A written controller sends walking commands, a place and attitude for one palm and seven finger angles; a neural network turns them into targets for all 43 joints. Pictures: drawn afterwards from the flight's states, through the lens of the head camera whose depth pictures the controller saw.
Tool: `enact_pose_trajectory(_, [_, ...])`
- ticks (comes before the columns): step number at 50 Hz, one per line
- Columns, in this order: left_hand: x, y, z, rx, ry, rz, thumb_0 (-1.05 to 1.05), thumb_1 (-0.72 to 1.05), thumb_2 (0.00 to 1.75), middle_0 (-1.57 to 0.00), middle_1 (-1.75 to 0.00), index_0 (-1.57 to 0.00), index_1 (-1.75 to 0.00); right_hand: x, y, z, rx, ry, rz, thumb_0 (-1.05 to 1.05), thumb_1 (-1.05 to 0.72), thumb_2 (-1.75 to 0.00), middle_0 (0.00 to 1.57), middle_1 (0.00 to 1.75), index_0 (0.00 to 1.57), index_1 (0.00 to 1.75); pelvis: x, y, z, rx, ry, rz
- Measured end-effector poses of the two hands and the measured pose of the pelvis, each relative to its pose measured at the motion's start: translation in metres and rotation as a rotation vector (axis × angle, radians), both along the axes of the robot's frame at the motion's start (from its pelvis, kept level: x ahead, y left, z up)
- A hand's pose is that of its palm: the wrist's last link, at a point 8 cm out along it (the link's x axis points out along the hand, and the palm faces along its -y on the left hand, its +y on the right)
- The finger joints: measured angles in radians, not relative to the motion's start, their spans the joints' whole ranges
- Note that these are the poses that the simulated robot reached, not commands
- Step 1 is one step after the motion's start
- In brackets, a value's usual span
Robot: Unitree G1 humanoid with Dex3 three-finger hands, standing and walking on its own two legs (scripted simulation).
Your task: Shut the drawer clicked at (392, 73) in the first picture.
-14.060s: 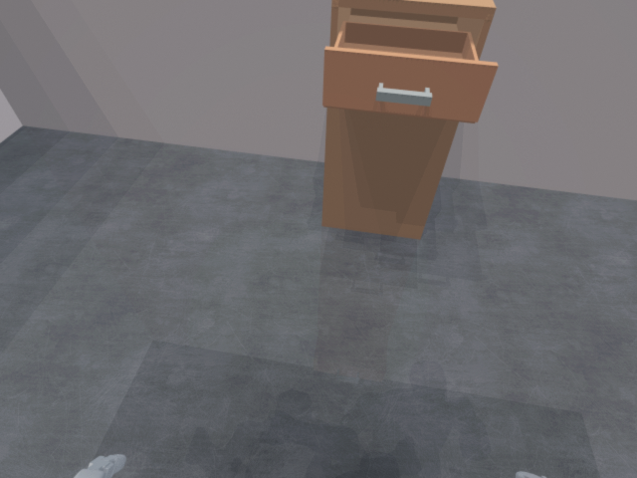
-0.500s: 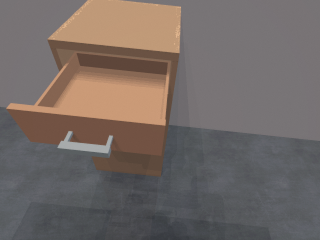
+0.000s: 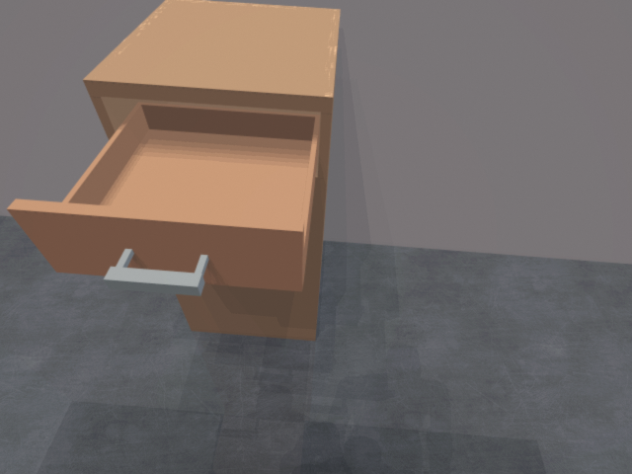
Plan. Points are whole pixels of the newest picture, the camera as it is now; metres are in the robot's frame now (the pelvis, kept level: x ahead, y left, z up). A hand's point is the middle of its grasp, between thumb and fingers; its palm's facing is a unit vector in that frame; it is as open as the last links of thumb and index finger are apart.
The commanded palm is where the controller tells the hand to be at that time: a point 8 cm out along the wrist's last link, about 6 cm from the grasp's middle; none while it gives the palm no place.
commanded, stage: come to a stop and stand still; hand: left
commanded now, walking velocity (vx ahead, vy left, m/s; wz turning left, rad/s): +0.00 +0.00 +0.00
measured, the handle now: (160, 269) +0.36 +0.24 +0.04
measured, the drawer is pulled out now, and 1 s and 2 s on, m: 0.29 0.29 0.29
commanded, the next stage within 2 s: look again from close up in 0.04 s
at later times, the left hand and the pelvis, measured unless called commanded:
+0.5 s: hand out of the picture +0.06 +0.23 -0.18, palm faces +0.03 -0.97 -0.24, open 7.4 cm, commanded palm none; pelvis +0.02 +0.04 -0.01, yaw +0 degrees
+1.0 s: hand out of the picture -0.02 +0.23 -0.17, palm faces +0.00 -0.98 -0.21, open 7.4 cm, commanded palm none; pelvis +0.01 +0.05 +0.00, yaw -2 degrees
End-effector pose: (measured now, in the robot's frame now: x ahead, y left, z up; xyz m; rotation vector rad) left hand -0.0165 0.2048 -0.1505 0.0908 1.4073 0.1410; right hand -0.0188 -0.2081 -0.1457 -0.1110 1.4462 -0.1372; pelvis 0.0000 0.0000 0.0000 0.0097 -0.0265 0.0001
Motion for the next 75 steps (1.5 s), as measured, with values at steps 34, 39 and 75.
enact_pose_trajectory(34, [0.067, 0.079, 0.01, 0.091, -0.144, -0.065, 0.0, 0.9, 0.9, -0.2, -0.3, -0.2, -0.3, 0.073, 0.03, 0.003, -0.046, -0.206, 0.029, 0.01, -0.92, -0.9, 0.2, 0.3, 0.2, 0.3, 0.015, 0.052, -0.004, -0.012, -0.015, -0.016])
enact_pose_trajectory(39, [0.047, 0.081, 0.009, 0.081, -0.095, -0.062, 0.0, 0.9, 0.9, -0.2, -0.3, -0.2, -0.3, 0.062, 0.033, 0.003, -0.043, -0.176, 0.026, 0.01, -0.92, -0.9, 0.2, 0.3, 0.2, 0.3, 0.01, 0.056, -0.002, -0.01, -0.016, -0.018])
enact_pose_trajectory(75, [0.073, 0.058, -0.001, 0.053, -0.002, -0.006, 0.0, 0.9, 0.9, -0.2, -0.3, -0.2, -0.3, 0.133, 0.032, -0.002, -0.051, -0.178, 0.023, 0.01, -0.93, -0.9, 0.2, 0.3, 0.2, 0.3, 0.061, 0.051, -0.007, 0.0, 0.018, -0.025])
